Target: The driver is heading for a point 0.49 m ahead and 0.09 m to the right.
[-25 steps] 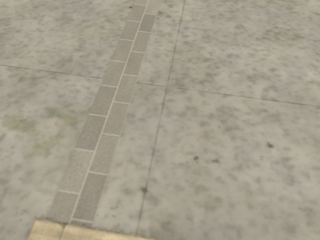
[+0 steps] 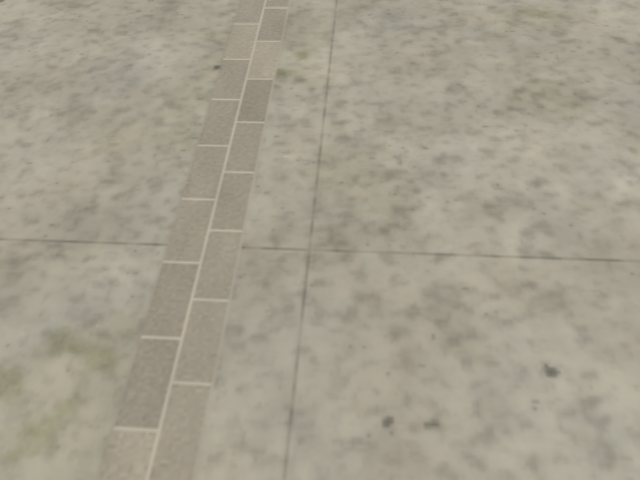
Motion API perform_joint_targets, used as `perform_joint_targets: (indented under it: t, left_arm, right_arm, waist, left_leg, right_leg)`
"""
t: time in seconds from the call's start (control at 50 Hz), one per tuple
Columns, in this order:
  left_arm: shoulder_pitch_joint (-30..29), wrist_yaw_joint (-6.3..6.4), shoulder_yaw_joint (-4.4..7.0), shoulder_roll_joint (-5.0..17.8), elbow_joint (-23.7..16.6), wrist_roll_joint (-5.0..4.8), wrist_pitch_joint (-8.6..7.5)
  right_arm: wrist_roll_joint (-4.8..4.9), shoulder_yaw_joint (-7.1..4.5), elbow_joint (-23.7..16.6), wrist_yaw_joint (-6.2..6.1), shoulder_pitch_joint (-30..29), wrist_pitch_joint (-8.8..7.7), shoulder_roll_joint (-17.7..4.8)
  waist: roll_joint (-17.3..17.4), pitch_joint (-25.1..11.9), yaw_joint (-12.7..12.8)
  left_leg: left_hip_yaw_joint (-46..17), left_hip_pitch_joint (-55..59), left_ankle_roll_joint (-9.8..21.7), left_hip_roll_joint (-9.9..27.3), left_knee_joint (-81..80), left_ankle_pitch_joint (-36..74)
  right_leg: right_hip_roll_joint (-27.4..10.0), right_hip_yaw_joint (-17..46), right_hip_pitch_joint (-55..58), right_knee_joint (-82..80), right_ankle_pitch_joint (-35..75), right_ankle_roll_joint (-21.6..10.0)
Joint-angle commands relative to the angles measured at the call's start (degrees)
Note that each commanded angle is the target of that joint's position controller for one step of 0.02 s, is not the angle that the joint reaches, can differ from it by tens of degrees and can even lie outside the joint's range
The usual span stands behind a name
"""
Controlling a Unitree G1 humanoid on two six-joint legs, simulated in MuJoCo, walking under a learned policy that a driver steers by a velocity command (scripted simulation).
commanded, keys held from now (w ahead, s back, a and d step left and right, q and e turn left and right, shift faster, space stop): w+e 0.50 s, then no key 0.50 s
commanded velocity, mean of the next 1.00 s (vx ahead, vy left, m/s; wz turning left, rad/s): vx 0.35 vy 0.00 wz -0.40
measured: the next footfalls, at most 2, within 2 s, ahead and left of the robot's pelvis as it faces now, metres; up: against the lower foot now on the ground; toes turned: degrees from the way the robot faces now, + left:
left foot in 0.18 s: +0.29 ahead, +0.13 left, +0.00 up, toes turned -8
right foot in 0.68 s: +0.47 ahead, -0.15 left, +0.00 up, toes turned -25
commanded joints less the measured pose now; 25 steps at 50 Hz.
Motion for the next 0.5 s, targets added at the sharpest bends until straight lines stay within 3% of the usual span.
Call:
perform_joint_targets:
  t: [0.02,0.06,0.1,0.14,0.16,0.18,0.2,0.22,0.24,0.26,0.28,0.32,0.38,0.5]
  left_arm:
    - [5.05,0.67,1.76,8.79,-2.29,0.36,-0.19]
    - [5.97,1.00,1.91,9.27,-2.64,0.84,-0.01]
    - [4.73,1.52,2.23,10.18,-3.50,1.06,0.04]
    - [0.65,1.49,2.65,11.68,-4.95,1.02,-0.14]
    - [-0.58,0.90,2.71,11.97,-5.33,0.65,-0.52]
    - [-0.96,0.23,2.25,10.06,-6.79,-0.12,-1.09]
    - [2.79,0.26,1.05,3.97,-8.78,-1.95,-1.13]
    - [6.12,0.71,1.70,8.33,-9.12,-0.78,-0.48]
    - [3.48,0.85,2.00,9.72,-7.75,0.50,0.42]
    - [-0.59,0.18,1.80,8.77,-8.06,0.93,0.66]
    - [-2.07,-0.38,1.75,7.68,-8.48,1.07,1.02]
    - [-2.88,-1.48,1.69,6.93,-9.11,2.03,2.43]
    - [-6.93,-2.45,1.40,6.13,-11.35,1.95,3.46]
    - [-19.08,-3.88,0.10,4.87,-16.18,1.73,3.26]
  right_arm:
    - [0.28,-0.28,-6.22,0.18,-8.10,-0.79,-3.60]
    - [0.54,0.03,-7.98,0.25,-10.74,-1.20,-3.76]
    - [0.83,0.01,-8.81,0.18,-9.82,-1.78,-4.68]
    - [1.05,-0.73,-6.92,-0.47,-1.51,-2.46,-6.69]
    - [1.00,-1.47,-4.77,-1.16,6.47,-3.13,-8.38]
    - [-0.17,-2.42,-3.91,-2.22,15.25,-3.78,-11.80]
    - [-1.71,-3.37,-4.40,-2.94,19.10,-3.35,-16.28]
    - [-0.75,-3.74,-4.27,-2.51,16.93,-2.37,-15.77]
    - [-0.18,-2.57,-5.37,-2.22,12.47,-1.99,-9.59]
    - [0.18,-1.61,-5.44,-1.96,9.95,-2.10,-5.71]
    - [-0.05,-1.24,-5.06,-1.92,9.36,-2.27,-4.77]
    - [0.46,-1.23,-3.34,-1.91,11.35,-3.17,-5.00]
    - [1.32,-1.66,-2.01,-1.40,14.01,-4.56,-5.72]
    - [1.08,-2.02,-0.17,-1.26,17.26,-4.34,-6.30]
  waist:
    - [-5.60,0.93,0.99]
    - [-6.11,0.96,1.65]
    - [-6.89,0.57,0.33]
    - [-7.43,-2.36,-3.98]
    - [-5.29,-6.74,-7.70]
    - [-1.48,-14.01,-11.12]
    - [9.58,-20.68,-9.63]
    - [13.28,-22.46,-6.65]
    - [4.02,-13.11,-5.36]
    - [-0.67,-6.77,-5.55]
    - [0.32,-4.28,-4.69]
    - [3.64,-2.53,-3.68]
    - [3.45,-2.74,-3.40]
    - [2.76,0.32,-5.25]
  left_leg:
    - [2.11,-2.43,-0.22,-2.96,-3.82,1.26]
    - [2.19,-1.97,0.35,-4.09,-6.93,-0.60]
    - [1.40,2.70,1.44,-4.90,-11.14,-2.37]
    - [2.02,17.10,3.31,-7.45,-15.53,-6.42]
    - [2.08,28.39,4.77,-7.38,-18.85,-4.51]
    - [-6.14,42.50,7.31,1.60,-19.52,-10.98]
    - [-27.09,57.26,11.18,17.80,-21.35,-14.10]
    - [-42.62,55.05,15.39,21.40,-25.85,-17.25]
    - [-34.31,46.72,14.44,18.61,-26.86,-20.98]
    - [-24.42,39.16,13.08,14.83,-28.46,-17.27]
    - [-17.84,34.91,11.37,12.09,-30.18,-12.67]
    - [-9.76,31.09,10.35,9.34,-31.75,-3.06]
    - [-3.86,32.17,11.17,9.60,-33.22,5.79]
    - [7.04,33.37,10.50,7.49,-35.16,8.52]
  right_leg:
    - [-14.52,12.33,2.39,-0.96,22.34,-5.26]
    - [-15.16,13.69,5.05,1.53,26.20,-5.49]
    - [-15.81,15.17,5.51,4.00,29.15,-4.44]
    - [-14.43,14.67,1.35,10.20,37.53,-1.92]
    - [-11.74,12.79,-1.21,19.29,39.36,-0.59]
    - [-8.59,10.57,-8.71,32.53,27.88,0.52]
    - [-1.23,3.28,-25.16,48.73,-10.24,2.25]
    - [-2.00,1.09,-32.02,56.98,-19.10,1.75]
    - [-6.00,1.10,-33.97,59.39,-13.44,1.87]
    - [-7.71,0.35,-33.23,57.21,-9.15,2.41]
    - [-9.19,-0.11,-31.84,54.95,-7.28,2.85]
    - [-10.46,-1.05,-30.24,53.30,-6.04,3.64]
    - [-11.17,-1.84,-33.81,52.33,-2.76,4.15]
    - [-11.96,-5.34,-36.84,37.55,9.32,5.08]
